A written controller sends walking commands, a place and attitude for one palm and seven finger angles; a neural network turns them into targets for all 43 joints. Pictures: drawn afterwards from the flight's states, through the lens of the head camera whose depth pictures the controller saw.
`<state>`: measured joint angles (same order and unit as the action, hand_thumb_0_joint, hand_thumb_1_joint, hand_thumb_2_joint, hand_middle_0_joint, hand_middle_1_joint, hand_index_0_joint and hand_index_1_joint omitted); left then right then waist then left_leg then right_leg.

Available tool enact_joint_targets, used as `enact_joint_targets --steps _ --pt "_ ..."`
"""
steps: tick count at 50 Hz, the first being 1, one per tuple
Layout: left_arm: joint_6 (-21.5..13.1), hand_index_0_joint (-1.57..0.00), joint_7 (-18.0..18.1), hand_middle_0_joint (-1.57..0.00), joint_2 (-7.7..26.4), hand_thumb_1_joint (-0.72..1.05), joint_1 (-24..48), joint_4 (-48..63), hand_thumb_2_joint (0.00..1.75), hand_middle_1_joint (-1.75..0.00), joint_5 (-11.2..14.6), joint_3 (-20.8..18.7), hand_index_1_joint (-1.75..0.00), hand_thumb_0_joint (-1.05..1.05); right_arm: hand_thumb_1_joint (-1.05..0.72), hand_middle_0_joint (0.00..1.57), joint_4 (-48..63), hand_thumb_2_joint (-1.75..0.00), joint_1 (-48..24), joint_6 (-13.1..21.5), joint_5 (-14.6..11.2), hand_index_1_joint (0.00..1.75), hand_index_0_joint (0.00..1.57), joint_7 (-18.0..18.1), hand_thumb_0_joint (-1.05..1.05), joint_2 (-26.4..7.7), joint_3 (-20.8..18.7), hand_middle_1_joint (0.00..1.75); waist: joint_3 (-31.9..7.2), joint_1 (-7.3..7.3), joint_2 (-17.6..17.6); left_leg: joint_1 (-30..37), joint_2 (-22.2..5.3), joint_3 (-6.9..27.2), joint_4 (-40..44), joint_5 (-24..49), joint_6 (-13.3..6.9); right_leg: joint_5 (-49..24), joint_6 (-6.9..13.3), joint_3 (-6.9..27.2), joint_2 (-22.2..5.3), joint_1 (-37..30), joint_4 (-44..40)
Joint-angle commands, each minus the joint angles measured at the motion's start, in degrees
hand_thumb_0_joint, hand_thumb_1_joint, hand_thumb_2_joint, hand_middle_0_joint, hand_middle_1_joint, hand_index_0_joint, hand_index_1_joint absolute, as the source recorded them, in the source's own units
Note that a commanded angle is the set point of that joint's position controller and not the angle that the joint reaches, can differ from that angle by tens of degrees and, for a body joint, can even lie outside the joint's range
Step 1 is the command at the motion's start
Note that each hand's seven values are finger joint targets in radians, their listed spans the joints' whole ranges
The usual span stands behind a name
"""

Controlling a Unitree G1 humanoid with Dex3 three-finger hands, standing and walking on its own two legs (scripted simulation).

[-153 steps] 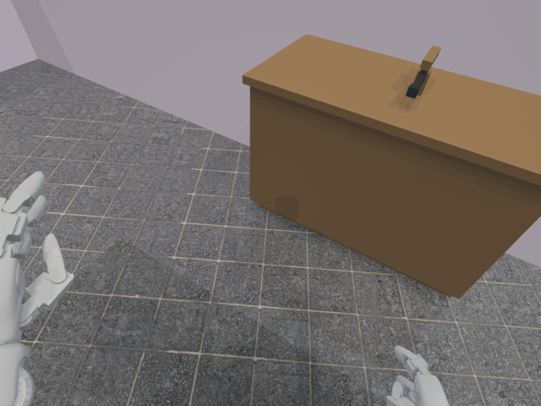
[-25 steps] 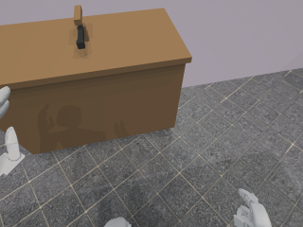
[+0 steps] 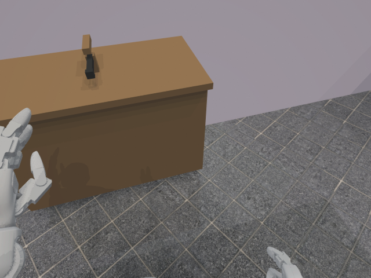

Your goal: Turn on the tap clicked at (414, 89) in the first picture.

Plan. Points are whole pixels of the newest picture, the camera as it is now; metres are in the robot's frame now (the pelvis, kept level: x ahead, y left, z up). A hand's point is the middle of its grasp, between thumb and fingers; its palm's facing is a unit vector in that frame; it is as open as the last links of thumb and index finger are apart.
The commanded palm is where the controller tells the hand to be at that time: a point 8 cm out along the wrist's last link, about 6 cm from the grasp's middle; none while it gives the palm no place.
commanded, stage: take the last steps up to it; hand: left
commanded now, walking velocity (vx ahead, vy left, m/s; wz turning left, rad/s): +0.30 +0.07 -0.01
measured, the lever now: (90, 73) +0.78 +0.41 +0.04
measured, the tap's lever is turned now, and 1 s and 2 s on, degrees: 0 0 0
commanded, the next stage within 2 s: come to a stop and stand still in 1.48 s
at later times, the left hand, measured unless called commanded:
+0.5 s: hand (56, 146) +0.29 +0.24 +0.19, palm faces +0.39 -0.80 -0.46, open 7.5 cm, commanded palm +0.24 +0.29 +0.18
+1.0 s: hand (74, 102) +0.42 +0.27 +0.18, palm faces +0.40 -0.82 -0.40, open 7.5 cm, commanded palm +0.36 +0.31 +0.18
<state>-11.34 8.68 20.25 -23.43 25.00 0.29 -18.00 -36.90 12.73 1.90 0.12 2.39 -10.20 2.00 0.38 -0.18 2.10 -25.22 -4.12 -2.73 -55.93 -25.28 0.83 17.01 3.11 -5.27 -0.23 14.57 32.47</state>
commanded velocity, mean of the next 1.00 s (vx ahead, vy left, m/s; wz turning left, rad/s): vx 0.30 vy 0.07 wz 0.00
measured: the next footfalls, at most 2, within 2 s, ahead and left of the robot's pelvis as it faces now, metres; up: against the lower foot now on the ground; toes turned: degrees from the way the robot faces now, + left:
left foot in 0.22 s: +0.10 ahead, +0.14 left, +0.00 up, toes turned +8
right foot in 0.54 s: +0.16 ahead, -0.09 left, +0.00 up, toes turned -9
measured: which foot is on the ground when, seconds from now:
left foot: up 0.00-0.20, down 0.22-0.54, up 0.56-0.90, down 0.92-1.00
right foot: down 0.00-0.26, up 0.28-0.52, down 0.54-0.94, up 0.96-1.00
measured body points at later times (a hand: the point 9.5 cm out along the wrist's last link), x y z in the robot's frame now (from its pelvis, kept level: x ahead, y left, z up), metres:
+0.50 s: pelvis +0.07 +0.01 +0.00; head +0.07 +0.00 +0.45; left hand +0.26 +0.28 +0.21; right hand +0.23 -0.20 -0.09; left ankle +0.06 +0.13 -0.73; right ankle +0.10 -0.09 -0.72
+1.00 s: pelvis +0.19 +0.03 -0.01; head +0.21 +0.04 +0.44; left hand +0.39 +0.31 +0.20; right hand +0.35 -0.23 -0.08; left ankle +0.23 +0.14 -0.73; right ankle +0.12 -0.08 -0.69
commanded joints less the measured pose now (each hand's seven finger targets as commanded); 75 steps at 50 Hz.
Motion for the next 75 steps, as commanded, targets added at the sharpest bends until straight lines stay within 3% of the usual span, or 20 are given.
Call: enact_joint_targets --steps 1,10,12,14,25,26,28,30,35,44,45,47,48,54,62,63,64,65,72,75 --pt "-4.4 -0.2 1.2 -0.2 11.1 0.9 -0.6 11.1 0.9 -0.3 0.8 -9.5 -0.3 0.0 -0.9 0.2 9.3 -0.9 -6.6 2.3 -0.2 0.3 0.2 0.8 0.0 -6.1 -2.7 0.3 -2.6 -0.28 -7.4 -9.7 -2.5 1.8 0.8 5.0 0.5 -0.6 8.5 17.4 -16.2 -6.9 -18.9" --pt "-5.2 -0.2 2.1 -0.2 10.4 0.9 1.6 16.1 0.9 -0.3 0.7 -7.7 -0.3 0.0 -0.9 0.2 10.0 -0.9 -3.7 5.1 0.2 0.3 0.2 2.6 0.0 -7.8 -5.3 0.3 -5.4 -0.22 -3.4 15.3 1.5 -5.2 30.4 9.4 -2.0 5.4 3.4 11.0 -10.4 -2.4 -9.3" --pt "-5.7 -0.2 2.0 -0.2 9.5 0.9 2.3 17.2 0.9 -0.3 0.8 -7.3 -0.3 0.0 -0.9 0.2 10.4 -0.9 -3.1 5.2 -0.1 0.3 0.2 2.9 0.0 -10.2 -6.2 0.3 -4.8 -0.85 12.2 25.2 -9.5 12.3 36.9 5.9 -7.4 8.8 -1.2 4.6 -2.5 11.4 8.1" --pt "-6.3 -0.2 1.9 -0.2 11.8 0.9 3.8 15.8 0.9 -0.3 -0.1 -8.0 -0.3 0.0 -0.9 0.2 9.8 -0.9 -4.7 5.7 0.1 0.3 0.2 2.5 0.0 -8.3 -5.0 0.3 -2.7 -1.05 15.3 20.6 -18.5 25.7 43.8 2.1 -13.7 16.7 -2.3 3.4 -1.2 18.0 27.5" --pt "-4.1 -0.2 1.0 -0.2 9.4 0.9 -0.6 9.3 0.9 -0.3 0.9 -8.5 -0.3 0.0 -0.9 0.2 8.7 -0.9 -4.8 6.1 -0.5 0.3 0.2 1.8 0.0 -7.9 -4.5 0.3 -3.4 0.11 5.5 6.7 -9.6 1.9 30.5 7.7 -7.0 0.8 -3.7 -4.3 -0.3 -5.6 -3.7" --pt "-3.9 -0.2 1.0 -0.2 9.9 0.9 0.5 8.3 0.9 -0.3 0.6 -8.5 -0.3 0.0 -0.9 0.2 8.6 -0.9 -5.1 5.7 -0.5 0.3 0.2 1.9 0.0 -7.5 -4.5 0.3 -4.3 0.51 0.0 2.3 -7.3 -0.6 22.1 5.4 -5.9 1.2 -2.2 0.5 -2.8 -10.8 -7.5" --pt "-3.3 -0.2 1.1 -0.2 11.9 0.9 2.7 6.9 0.9 -0.3 0.8 -9.3 -0.3 0.0 -0.9 0.2 10.2 -0.9 -7.2 5.3 -0.6 0.3 0.2 1.6 0.0 -6.4 -4.3 0.3 -3.1 1.1 -21.8 -16.1 2.9 -2.9 -7.5 -6.7 -1.6 4.6 8.5 37.8 -23.3 -16.1 -19.3" --pt "-4.4 -0.2 0.1 -0.2 10.9 0.9 5.8 7.5 0.9 -0.3 1.0 -8.5 -0.3 0.0 -0.9 0.2 8.7 -0.9 -5.9 5.7 -0.3 0.3 0.2 0.8 0.0 -7.7 -5.4 0.3 0.1 0.01 -14.8 -15.5 -0.6 5.1 -14.0 0.3 -0.5 10.1 9.3 35.2 -23.3 -8.6 -21.6" --pt "-6.7 -0.2 0.4 -0.2 11.1 0.9 5.2 13.2 0.9 -0.3 0.3 -8.4 -0.3 0.0 -0.9 0.2 8.2 -0.9 -7.4 4.0 0.0 0.3 0.2 1.0 0.0 -6.3 -3.5 0.3 -2.2 -0.18 -6.9 -7.6 -2.3 0.7 -0.7 7.9 0.1 -12.5 6.3 11.3 -17.3 -6.1 -16.8" --pt "-5.6 -0.2 2.5 -0.2 10.8 0.9 -1.5 17.5 0.9 -0.3 1.5 -10.4 -0.3 0.0 -0.9 0.2 11.3 -0.9 -4.1 4.9 0.0 0.3 0.2 1.7 0.0 -6.6 -5.3 0.3 -7.9 0.39 -6.3 12.6 2.3 -8.0 29.6 15.6 -1.3 -15.1 2.7 5.5 -12.0 -9.6 -4.4" --pt "-5.8 -0.2 2.5 -0.2 10.9 0.9 -0.8 17.1 0.9 -0.3 1.5 -10.5 -0.3 0.0 -0.9 0.2 11.2 -0.9 -3.2 4.8 -0.3 0.3 0.2 2.0 0.0 -7.3 -5.8 0.3 -8.7 -0.52 -2.3 19.1 0.8 -5.5 31.4 16.8 -2.5 -14.8 1.0 4.1 -10.1 -5.1 2.7" --pt "-6.5 -0.2 2.2 -0.2 9.7 0.9 0.9 17.9 0.9 -0.3 1.8 -8.7 -0.3 0.0 -0.9 0.2 11.9 -0.9 -3.6 4.8 -0.8 0.3 0.2 1.9 0.0 -9.1 -6.5 0.3 -9.4 -0.65 15.7 32.2 -17.5 22.4 35.8 29.4 -11.7 16.5 -3.3 -0.3 -1.2 16.0 25.8" --pt "-6.6 -0.2 2.0 -0.2 11.6 0.9 0.3 13.5 0.9 -0.3 1.2 -9.7 -0.3 0.0 -0.9 0.2 11.9 -0.9 -4.0 5.1 -0.6 0.3 0.2 1.6 0.0 -8.4 -5.6 0.3 -7.3 -0.66 11.2 27.3 -19.9 26.1 38.8 23.5 -14.5 19.4 -2.7 3.1 -0.9 19.0 33.6" --pt "-5.6 -0.2 0.8 -0.2 9.8 0.9 -1.3 20.1 0.9 -0.3 1.4 -8.2 -0.3 0.0 -0.9 0.2 9.7 -0.9 -3.7 6.8 -0.8 0.3 0.2 1.0 0.0 -7.8 -5.4 0.3 -5.3 0.07 11.2 21.1 -11.9 6.8 36.9 29.1 -11.4 6.4 -4.2 0.6 -4.4 17.7 23.5" --pt "-3.9 -0.2 1.1 -0.2 11.4 0.9 -0.3 11.8 0.9 -0.3 1.2 -11.0 -0.3 0.0 -0.9 0.2 9.2 -0.9 -5.0 6.3 -0.7 0.3 0.2 1.7 0.0 -7.0 -4.4 0.3 -7.0 0.59 3.7 9.9 -9.1 -1.6 24.7 20.3 -6.0 -4.4 -3.7 -4.5 -1.1 -7.8 -4.8" --pt "-3.8 -0.2 1.0 -0.2 11.5 0.9 1.0 10.5 0.9 -0.3 0.8 -10.6 -0.3 0.0 -0.9 0.2 8.9 -0.9 -4.6 5.9 -0.8 0.3 0.2 1.7 0.0 -6.4 -4.4 0.3 -7.4 0.58 -4.3 4.4 -5.7 -4.1 13.3 14.5 -4.6 -5.4 -1.1 4.2 -6.6 -12.4 -8.2" --pt "-3.7 -0.2 1.1 -0.2 12.7 0.9 1.9 9.3 0.9 -0.3 0.5 -11.0 -0.3 0.0 -0.9 0.2 9.4 -0.9 -4.7 5.5 -0.7 0.3 0.2 1.5 0.0 -5.2 -4.2 0.3 -7.9 0.16 -18.3 -7.3 2.1 -6.7 -1.2 0.1 -1.8 -9.3 4.9 25.9 -18.6 -17.5 -13.1" --pt "-3.6 -0.2 1.2 -0.2 13.7 0.9 2.7 9.3 0.9 -0.3 1.1 -12.3 -0.3 0.0 -0.9 0.2 9.8 -0.9 -6.4 5.8 -0.3 0.3 0.2 1.3 0.0 -6.0 -4.1 0.3 -6.8 1.16 -20.0 -12.3 2.7 -0.5 -11.9 -6.9 -1.0 -11.5 8.7 34.9 -25.7 -16.0 -16.6" --pt "-6.9 -0.2 0.8 -0.2 11.4 0.9 3.6 16.5 0.9 -0.3 0.3 -9.2 -0.3 0.0 -0.9 0.2 8.2 -0.9 -7.3 4.0 -0.1 0.3 0.2 0.6 0.0 -6.1 -3.8 0.3 -5.7 -0.67 -7.5 -3.9 -1.8 0.5 -0.5 5.8 0.4 -26.3 5.1 7.1 -18.0 -7.5 -13.0" --pt "-6.7 -0.2 1.7 -0.2 12.4 0.9 -1.4 18.7 0.9 -0.3 0.7 -11.2 -0.3 0.0 -0.9 0.2 10.1 -0.9 -6.7 4.6 0.3 0.3 0.2 0.9 0.0 -6.0 -4.3 0.3 -7.3 1.37 -8.9 1.2 0.1 -3.6 12.7 7.5 -0.3 -26.2 5.5 6.7 -16.6 -9.6 -11.7"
